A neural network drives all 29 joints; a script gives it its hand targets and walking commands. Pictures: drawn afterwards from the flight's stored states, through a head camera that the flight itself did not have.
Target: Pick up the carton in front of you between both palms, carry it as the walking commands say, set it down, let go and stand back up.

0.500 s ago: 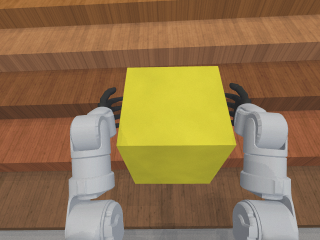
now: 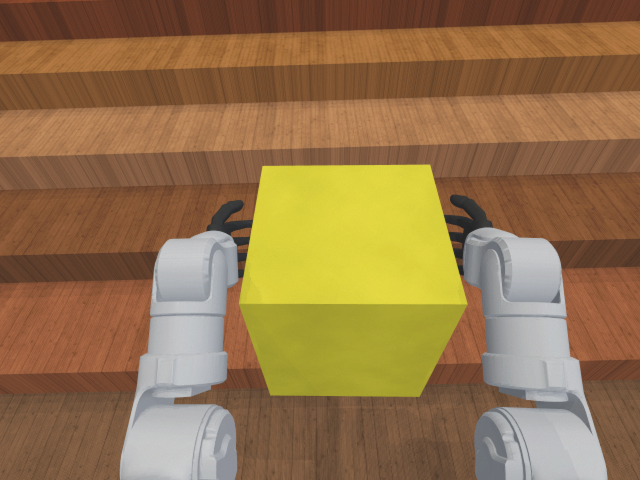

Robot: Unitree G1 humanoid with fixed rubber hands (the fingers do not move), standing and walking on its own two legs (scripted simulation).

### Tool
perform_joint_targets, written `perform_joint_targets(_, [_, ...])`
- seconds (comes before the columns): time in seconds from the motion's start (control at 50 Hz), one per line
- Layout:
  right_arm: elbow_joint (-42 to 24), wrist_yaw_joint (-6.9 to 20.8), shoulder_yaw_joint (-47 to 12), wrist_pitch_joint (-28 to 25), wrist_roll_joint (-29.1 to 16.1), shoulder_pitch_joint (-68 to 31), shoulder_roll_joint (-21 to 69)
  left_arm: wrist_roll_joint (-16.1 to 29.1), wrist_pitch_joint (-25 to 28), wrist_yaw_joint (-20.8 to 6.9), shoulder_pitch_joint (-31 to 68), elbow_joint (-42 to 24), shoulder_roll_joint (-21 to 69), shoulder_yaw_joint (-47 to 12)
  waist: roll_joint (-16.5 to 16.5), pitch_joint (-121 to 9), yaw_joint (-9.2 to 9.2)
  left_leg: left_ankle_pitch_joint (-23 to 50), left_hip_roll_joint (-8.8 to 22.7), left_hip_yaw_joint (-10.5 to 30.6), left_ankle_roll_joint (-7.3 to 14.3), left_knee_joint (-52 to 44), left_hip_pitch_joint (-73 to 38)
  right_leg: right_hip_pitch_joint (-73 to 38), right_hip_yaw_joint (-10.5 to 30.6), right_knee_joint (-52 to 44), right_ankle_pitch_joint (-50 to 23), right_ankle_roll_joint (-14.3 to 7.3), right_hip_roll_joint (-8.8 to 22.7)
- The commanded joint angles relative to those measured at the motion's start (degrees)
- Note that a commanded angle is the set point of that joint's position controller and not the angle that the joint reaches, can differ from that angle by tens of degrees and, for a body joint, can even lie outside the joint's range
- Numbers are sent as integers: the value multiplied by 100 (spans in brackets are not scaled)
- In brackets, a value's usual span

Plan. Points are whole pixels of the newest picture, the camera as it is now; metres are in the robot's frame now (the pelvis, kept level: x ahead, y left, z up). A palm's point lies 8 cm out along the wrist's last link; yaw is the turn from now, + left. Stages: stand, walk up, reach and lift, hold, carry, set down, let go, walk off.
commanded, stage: carry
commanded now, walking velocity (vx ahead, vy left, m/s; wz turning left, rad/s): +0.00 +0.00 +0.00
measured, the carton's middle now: (345, 287) +0.36 +0.00 +0.05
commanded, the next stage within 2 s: none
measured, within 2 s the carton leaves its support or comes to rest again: neither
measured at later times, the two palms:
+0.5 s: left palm (231, 278) +0.32 +0.13 +0.13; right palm (506, 273) +0.32 -0.17 +0.13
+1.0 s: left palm (241, 293) +0.30 +0.11 +0.13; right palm (526, 290) +0.30 -0.19 +0.13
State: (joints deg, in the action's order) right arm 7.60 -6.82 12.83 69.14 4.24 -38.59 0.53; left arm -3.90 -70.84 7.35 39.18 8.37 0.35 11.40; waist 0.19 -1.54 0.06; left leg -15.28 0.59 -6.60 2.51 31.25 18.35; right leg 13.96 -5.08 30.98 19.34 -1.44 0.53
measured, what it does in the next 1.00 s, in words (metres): shifts its weight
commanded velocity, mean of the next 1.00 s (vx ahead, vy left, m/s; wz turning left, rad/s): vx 0.02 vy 0.00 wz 0.00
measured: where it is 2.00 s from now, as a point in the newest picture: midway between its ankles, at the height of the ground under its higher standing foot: outside the picture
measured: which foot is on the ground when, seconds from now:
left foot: down 0.00-1.00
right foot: down 0.00-1.00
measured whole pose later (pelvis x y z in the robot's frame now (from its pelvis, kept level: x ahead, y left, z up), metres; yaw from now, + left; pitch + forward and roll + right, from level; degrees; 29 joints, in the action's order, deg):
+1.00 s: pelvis -0.05 -0.03 +0.00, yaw +0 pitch +1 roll +0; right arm 14.0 -6.7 11.7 69.7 4.0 -40.4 -0.5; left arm -3.9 -71.5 7.1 39.0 12.6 -0.1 11.7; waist -0.7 -3.1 -0.3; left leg -9.9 3.5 -6.1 0.1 30.0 20.6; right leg 17.0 -6.8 31.1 15.1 -4.5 -1.6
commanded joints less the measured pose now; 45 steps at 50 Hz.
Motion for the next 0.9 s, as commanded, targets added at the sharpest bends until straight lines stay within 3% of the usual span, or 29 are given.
perform_joint_targets(0.0, [-169,1428,-3569,-16,-2466,-3905,6292,2447,212,-1405,4098,-481,6295,-3432,19,-2619,-8,2831,921,705,262,3,-1190,-779,560,-63,-2931,-261,843])
perform_joint_targets(0.14, [-52,1429,-3427,-38,-2538,-4157,6409,2427,232,-1366,4323,-493,6300,-3278,35,-2394,-28,1723,848,704,164,-177,-983,-622,601,-252,-2451,-287,839])
perform_joint_targets(0.52, [58,1375,-3287,-22,-2512,-4212,6461,2462,196,-1372,4407,-389,6320,-3157,3,-2331,-40,1048,855,692,79,-342,-831,-323,649,-459,-1702,-339,780])
perform_joint_targets(0.88, [82,1372,-3281,-21,-2523,-4235,6505,2462,198,-1370,4428,-366,6314,-3119,-7,-2341,-30,803,855,670,21,-371,-735,-223,678,-559,-1571,-374,778])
